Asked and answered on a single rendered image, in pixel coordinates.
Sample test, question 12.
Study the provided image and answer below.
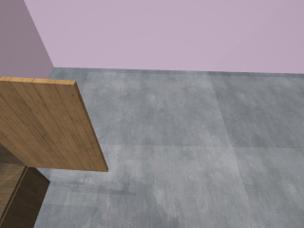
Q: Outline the cupboard door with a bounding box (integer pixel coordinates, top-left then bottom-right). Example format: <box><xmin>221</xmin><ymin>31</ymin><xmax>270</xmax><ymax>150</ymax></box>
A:
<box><xmin>0</xmin><ymin>76</ymin><xmax>108</xmax><ymax>172</ymax></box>

